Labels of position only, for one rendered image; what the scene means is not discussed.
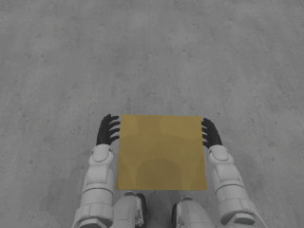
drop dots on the robot right hand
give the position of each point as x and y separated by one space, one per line
212 136

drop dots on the robot left hand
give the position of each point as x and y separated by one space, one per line
104 133

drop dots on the robot left forearm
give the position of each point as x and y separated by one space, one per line
96 210

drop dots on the robot left thigh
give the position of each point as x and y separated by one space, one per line
127 210

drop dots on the carton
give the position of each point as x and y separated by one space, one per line
160 152

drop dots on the left robot foot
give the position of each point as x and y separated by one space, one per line
141 196

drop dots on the robot right forearm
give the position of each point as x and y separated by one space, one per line
234 204

